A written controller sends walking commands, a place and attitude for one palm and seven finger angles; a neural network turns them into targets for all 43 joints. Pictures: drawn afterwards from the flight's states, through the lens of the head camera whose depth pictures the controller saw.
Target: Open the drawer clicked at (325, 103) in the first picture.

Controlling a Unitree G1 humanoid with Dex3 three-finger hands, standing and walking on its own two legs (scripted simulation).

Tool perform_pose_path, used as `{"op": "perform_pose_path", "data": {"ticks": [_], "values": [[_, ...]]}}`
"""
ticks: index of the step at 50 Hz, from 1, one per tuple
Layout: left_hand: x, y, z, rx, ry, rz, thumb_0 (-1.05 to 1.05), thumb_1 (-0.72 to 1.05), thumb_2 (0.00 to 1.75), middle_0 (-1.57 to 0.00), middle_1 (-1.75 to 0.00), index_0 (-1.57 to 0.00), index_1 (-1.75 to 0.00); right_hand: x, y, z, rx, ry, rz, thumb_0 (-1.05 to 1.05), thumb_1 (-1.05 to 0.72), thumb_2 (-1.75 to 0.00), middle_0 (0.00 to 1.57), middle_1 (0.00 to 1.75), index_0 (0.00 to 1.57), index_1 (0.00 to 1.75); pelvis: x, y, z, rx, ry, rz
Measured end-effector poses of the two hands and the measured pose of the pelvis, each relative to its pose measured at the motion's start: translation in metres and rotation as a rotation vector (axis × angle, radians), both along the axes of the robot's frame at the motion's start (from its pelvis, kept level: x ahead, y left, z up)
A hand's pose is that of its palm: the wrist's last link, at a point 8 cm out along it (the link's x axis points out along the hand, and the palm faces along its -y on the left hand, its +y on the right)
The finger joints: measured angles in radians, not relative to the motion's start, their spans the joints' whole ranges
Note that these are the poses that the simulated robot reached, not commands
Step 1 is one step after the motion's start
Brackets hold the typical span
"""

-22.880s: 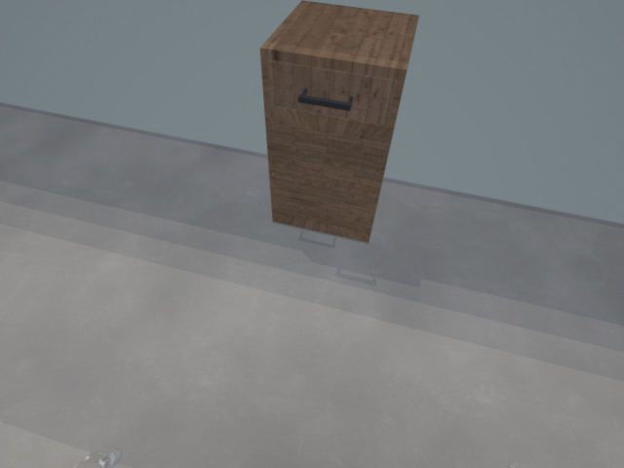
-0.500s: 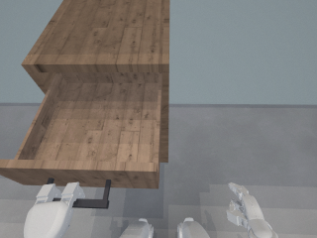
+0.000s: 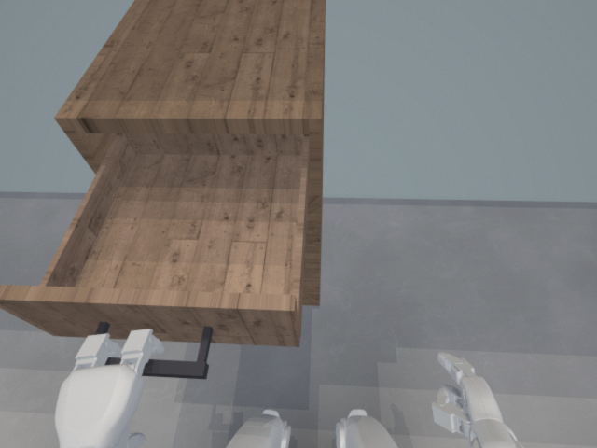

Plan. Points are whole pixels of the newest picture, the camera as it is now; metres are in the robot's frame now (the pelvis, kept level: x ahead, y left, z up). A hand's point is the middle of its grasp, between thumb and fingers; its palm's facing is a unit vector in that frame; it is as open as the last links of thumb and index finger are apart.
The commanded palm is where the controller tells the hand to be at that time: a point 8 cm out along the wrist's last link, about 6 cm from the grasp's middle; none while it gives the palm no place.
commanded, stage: open the thumb to release the handle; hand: left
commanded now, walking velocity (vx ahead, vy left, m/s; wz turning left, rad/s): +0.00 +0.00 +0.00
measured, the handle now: (149, 350) +0.24 +0.23 -0.01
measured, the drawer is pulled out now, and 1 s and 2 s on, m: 0.30 0.30 0.30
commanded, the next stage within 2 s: lift the hand off the handle in 0.02 s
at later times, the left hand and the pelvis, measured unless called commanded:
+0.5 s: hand (130, 396) +0.19 +0.24 -0.04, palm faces -0.01 -0.05 -1.00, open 13.8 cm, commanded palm +0.17 +0.24 +0.02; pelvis -0.01 +0.00 +0.00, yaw +1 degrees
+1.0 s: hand (119, 383) +0.19 +0.25 +0.00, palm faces -0.03 -0.08 -1.00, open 13.6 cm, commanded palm +0.18 +0.25 +0.06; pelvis +0.01 +0.01 +0.03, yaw +0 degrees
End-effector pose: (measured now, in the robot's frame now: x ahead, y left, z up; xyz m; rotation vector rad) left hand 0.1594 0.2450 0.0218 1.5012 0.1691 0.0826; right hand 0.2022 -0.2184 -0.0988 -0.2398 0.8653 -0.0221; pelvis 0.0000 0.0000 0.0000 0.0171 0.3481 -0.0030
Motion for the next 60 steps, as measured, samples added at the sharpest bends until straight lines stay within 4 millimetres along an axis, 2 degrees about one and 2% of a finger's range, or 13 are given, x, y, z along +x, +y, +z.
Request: {"op": "perform_pose_path", "data": {"ticks": [4,9,25,36,45,60], "values": [[-0.001,0.000,-0.001,-0.001,-0.007,-0.005,0.00,-0.34,0.37,-0.33,-1.23,-0.33,-1.22,-0.002,-0.006,0.001,-0.016,-0.004,-0.006,0.01,-0.91,-0.90,0.20,0.30,0.20,0.30,-0.002,0.000,-0.001,-0.001,-0.002,0.001],[-0.001,0.000,-0.002,-0.001,-0.023,-0.001,0.00,-0.44,0.33,-0.33,-1.23,-0.32,-1.21,-0.004,-0.010,0.000,-0.027,-0.005,-0.012,0.01,-0.91,-0.90,0.20,0.30,0.20,0.30,-0.005,0.000,-0.002,-0.001,-0.001,0.003],[0.006,-0.003,-0.004,0.019,-0.039,0.029,0.00,-0.49,0.30,-0.34,-1.23,-0.32,-1.20,-0.012,0.001,-0.007,-0.001,0.017,-0.016,0.01,-0.91,-0.90,0.20,0.30,0.20,0.30,-0.012,0.000,-0.001,-0.004,-0.013,0.014],[0.016,-0.002,0.011,0.004,-0.009,0.035,0.00,-0.49,0.30,-0.33,-1.20,-0.35,-1.22,-0.016,-0.007,0.015,-0.012,0.004,-0.052,0.01,-0.91,-0.90,0.20,0.30,0.20,0.30,-0.005,0.000,0.015,-0.004,-0.044,0.003],[0.016,0.001,0.021,-0.007,-0.015,0.011,0.00,-0.49,0.30,-0.34,-1.20,-0.35,-1.22,-0.008,-0.015,0.028,-0.043,-0.007,-0.056,0.01,-0.91,-0.90,0.20,0.30,0.20,0.30,0.003,0.005,0.022,-0.009,-0.054,-0.001],[0.014,0.008,0.050,-0.014,-0.042,0.041,0.00,-0.49,0.30,-0.33,-1.20,-0.35,-1.22,0.010,0.011,0.045,0.017,-0.043,-0.007,0.01,-0.91,-0.90,0.20,0.30,0.20,0.30,0.013,0.013,0.035,-0.016,-0.091,-0.002]]}}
